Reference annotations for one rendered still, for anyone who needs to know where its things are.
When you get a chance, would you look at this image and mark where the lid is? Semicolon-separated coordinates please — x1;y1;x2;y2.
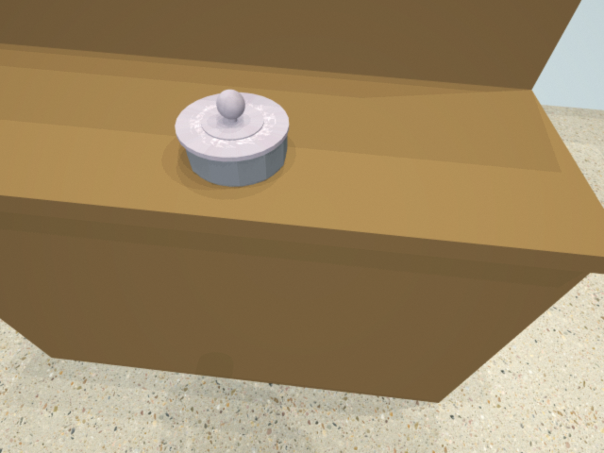
175;92;289;161

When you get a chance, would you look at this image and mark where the knob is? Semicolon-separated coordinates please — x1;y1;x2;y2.
216;90;245;119

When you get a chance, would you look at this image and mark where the table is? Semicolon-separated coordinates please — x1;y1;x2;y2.
0;0;604;403

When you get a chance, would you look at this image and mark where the pot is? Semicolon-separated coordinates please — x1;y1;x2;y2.
186;135;288;187

